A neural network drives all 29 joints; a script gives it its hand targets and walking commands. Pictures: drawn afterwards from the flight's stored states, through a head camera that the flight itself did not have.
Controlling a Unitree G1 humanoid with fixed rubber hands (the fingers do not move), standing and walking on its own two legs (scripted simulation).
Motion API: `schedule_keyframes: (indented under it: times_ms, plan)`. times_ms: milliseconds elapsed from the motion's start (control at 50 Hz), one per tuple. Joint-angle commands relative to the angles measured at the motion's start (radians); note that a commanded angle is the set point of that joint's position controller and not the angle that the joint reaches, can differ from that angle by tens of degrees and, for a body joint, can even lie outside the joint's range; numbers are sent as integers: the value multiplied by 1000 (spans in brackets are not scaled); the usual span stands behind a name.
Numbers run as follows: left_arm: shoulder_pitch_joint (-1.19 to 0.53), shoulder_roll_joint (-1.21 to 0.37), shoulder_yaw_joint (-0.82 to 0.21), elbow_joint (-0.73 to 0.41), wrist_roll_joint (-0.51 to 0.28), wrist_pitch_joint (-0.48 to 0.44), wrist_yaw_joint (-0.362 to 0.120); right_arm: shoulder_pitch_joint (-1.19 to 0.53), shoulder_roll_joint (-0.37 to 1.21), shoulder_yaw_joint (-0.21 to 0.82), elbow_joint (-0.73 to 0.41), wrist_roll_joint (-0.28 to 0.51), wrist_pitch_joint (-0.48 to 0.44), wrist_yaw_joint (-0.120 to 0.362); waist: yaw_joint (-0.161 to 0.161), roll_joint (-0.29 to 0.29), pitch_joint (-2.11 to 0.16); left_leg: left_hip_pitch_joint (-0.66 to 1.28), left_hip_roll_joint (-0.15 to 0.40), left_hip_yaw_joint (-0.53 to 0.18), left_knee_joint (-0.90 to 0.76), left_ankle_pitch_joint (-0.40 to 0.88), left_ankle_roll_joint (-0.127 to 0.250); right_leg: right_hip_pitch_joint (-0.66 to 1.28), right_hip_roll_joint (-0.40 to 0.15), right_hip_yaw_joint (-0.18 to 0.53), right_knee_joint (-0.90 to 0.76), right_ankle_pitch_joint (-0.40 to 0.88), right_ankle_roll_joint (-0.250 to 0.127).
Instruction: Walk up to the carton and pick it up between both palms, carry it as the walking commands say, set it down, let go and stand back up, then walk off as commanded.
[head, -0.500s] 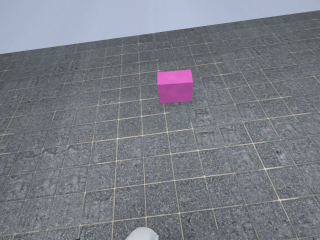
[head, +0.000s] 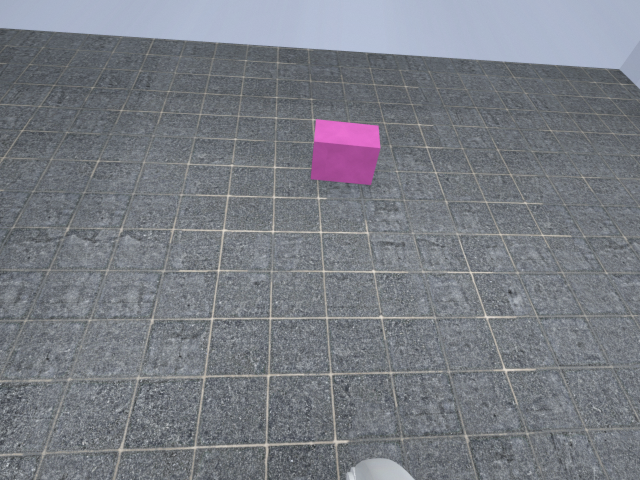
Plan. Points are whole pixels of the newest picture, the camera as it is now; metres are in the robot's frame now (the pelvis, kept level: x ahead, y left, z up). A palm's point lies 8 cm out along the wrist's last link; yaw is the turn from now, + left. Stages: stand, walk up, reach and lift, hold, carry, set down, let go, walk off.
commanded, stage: walk off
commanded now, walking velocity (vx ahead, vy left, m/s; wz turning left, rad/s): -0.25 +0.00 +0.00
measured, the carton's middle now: (344, 152) +1.53 -0.08 -0.67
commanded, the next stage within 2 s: stand in 0.98 s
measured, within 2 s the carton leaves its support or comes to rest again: neither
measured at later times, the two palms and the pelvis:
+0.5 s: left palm out of the picture -0.06 +0.22 -0.10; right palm out of the picture -0.14 -0.32 -0.15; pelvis -0.16 -0.04 +0.00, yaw +0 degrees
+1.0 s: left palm out of the picture -0.29 +0.28 -0.15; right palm out of the picture -0.21 -0.26 -0.10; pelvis -0.31 +0.00 +0.00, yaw +0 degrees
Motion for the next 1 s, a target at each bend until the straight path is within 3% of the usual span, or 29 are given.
schedule_keyframes:
  times_ms: [0, 100, 140, 200, 240, 260, 280, 300, 320, 340, 360, 380, 440, 480, 520, 620, 660, 700, 720, 740, 760, 780, 800, 820, 840, 860, 920, 960, 980]
  plan:
    - [-23, 62, 13, -60, -3, -6, 9, 14, -153, -25, -46, 7, -23, -11, -49, 200, -27, 95, 227, -168, -127, 325, 131, -66, -16, 0, -1, -19, 42]
    - [-8, 34, 0, -71, -27, 8, 19, 41, -177, -27, -16, -2, -28, -11, -66, 251, -75, 163, 244, -243, -141, 271, 133, 60, -57, -62, -337, -124, 45]
    - [3, 26, -5, -71, -34, 8, 22, 38, -187, -31, -7, -10, -24, -2, -64, 261, -90, 131, 250, -254, -146, 299, 140, 146, -78, -97, -465, -149, 29]
    - [56, 25, -6, -52, -41, 0, 18, 42, -203, -42, 13, -12, -11, 5, -50, 268, -121, 95, 253, -272, -160, 353, 130, 255, -85, -117, -642, -75, -8]
    - [129, 21, -5, -23, -38, -11, 14, 25, -212, -49, 18, -6, -3, 7, -12, 221, -130, 19, 228, -239, -142, 290, 87, 375, -84, -154, -860, 89, -36]
    - [137, 36, -3, -20, -28, -19, 15, 44, -200, -49, 21, 1, -2, 10, -11, 170, -114, -63, 192, -208, -121, 177, 35, 441, -108, -124, -986, 187, -46]
    - [120, 98, 3, -40, -11, -30, 16, 80, -160, -45, 20, 2, -4, 16, -27, -17, -113, -211, 108, -116, 31, -30, -21, 521, -273, 69, -1073, 92, -61]
    - [14, 215, 27, -96, -6, -29, 12, -2, -104, -34, -33, 1, -8, 3, 13, -291, -43, -331, -59, 45, 294, -335, -75, 302, -550, 262, -1089, 278, -198]
    - [22, 182, 15, -97, 11, -28, 11, -96, -128, -43, -40, -10, 8, -3, 67, -178, -17, -254, -68, -126, 579, -392, -65, 115, -557, 228, -1077, 325, -265]
    - [-90, 133, -5, -111, 14, -29, 18, -51, -122, -48, -20, 5, 16, 9, -18, -84, 14, -228, -105, -197, 719, -315, -45, 60, -451, 109, -1057, 331, -222]
    - [-184, 106, -18, -139, 13, -27, 21, 34, -121, -53, 8, 12, 17, 18, -80, -81, 24, -229, -117, -193, 796, -243, -39, 56, -370, 20, -1029, 349, -166]
    - [-209, 98, -21, -148, 5, -30, 23, 88, -136, -59, 29, 4, 16, 22, -91, -105, 6, -250, -124, -172, 853, -203, -45, 112, -342, -4, -1002, 402, -148]
    - [-133, 75, -27, -143, -15, -36, 23, 96, -143, -67, 34, -10, 10, 17, -30, -105, -31, -330, -128, -133, 913, -189, -101, 286, -341, 1, -957, 490, -189]
    - [-65, 85, -27, -117, -18, -44, 31, 55, -130, -61, 14, -3, 12, 11, 8, -109, -29, -374, -112, -131, 809, -205, -127, 398, -358, 38, -939, 530, -215]
    - [-27, 95, -26, -100, -16, -50, 35, 51, -121, -57, 7, 6, 19, 7, 25, -127, -52, -350, -99, -115, 665, -236, -138, 472, -364, 72, -931, 527, -214]
    - [-33, 123, -19, -78, -1, -45, 20, 80, -92, -44, 5, 25, 28, 0, 25, -180, -93, -157, -51, -25, 333, -325, -110, 438, -377, 126, -950, 534, -225]
    - [-33, 131, -13, -64, 1, -38, 13, 115, -91, -43, 18, 30, 23, 1, 13, -181, -114, -89, -46, -14, 227, -283, -88, 417, -381, 141, -955, 585, -222]
    - [-47, 142, -6, -57, -3, -31, 11, 170, -90, -42, 39, 31, 15, 5, -16, -153, -132, 4, -42, 4, 70, -175, -61, 374, -372, 131, -950, 567, -195]
    - [-54, 145, -1, -55, -8, -25, 10, 204, -87, -41, 54, 30, 9, 7, -34, -127, -133, 78, -44, 23, -67, -73, -47, 322, -352, 105, -937, 511, -166]
    - [-28, 131, -1, -49, -14, -24, 6, 205, -107, -45, 56, 18, 0, 5, -31, -64, -119, 150, -13, -16, -189, 2, -41, 235, -312, 70, -908, 388, -111]
    - [8, 84, -4, -55, -16, -27, -2, 182, -179, -56, 32, 1, -9, 3, -16, 147, -116, 227, 182, -232, -268, -103, -20, 77, -217, -36, -739, 151, -51]
    - [-105, 40, -15, -111, -9, -25, 16, 86, -297, -74, -24, -1, -7, 9, -67, 387, -40, -55, 434, -390, -283, 74, 130, 2, -60, -153, -468, -186, -11]
    - [-167, 60, -10, -108, 3, -10, 18, 86, -242, -62, -21, -22, -8, 10, -97, 248, -1, -212, 414, -342, -267, 140, 174, 79, -50, 20, -207, -209, -28]
    - [-116, 51, -4, -90, -10, -3, 6, -30, -196, -43, -39, -22, -9, 3, -13, 181, 28, -250, 310, -223, -242, 159, 126, 86, -20, 70, -87, -121, -46]
    - [-32, 59, 3, -57, -20, -2, -2, -116, -176, -34, -66, -22, -7, 1, 42, 180, 28, -240, 239, -149, -215, 171, 77, 82, -10, 56, -18, -57, -48]
    - [12, 74, 10, -38, -10, -3, -5, -132, -170, -32, -79, -14, -9, -2, 50, 200, 12, -175, 211, -130, -188, 214, 65, 54, -7, 36, 39, -16, -39]
    - [7, 76, 15, -38, 3, -10, 0, -52, -146, -25, -70, 5, -15, -3, -13, 193, -28, -4, 215, -133, -142, 319, 110, -20, -5, 5, 89, -5, 17]
    - [-31, 65, 11, -59, -4, -6, 7, 12, -157, -25, -46, 7, -22, -10, -50, 202, -27, 98, 228, -167, -127, 336, 131, -58, -18, -3, -14, -20, 40]
    - [-32, 61, 9, -63, -7, -4, 9, 35, -159, -25, -35, 7, -25, -13, -59, 208, -44, 138, 227, -186, -131, 283, 129, -47, -25, -9, -89, -27, 46]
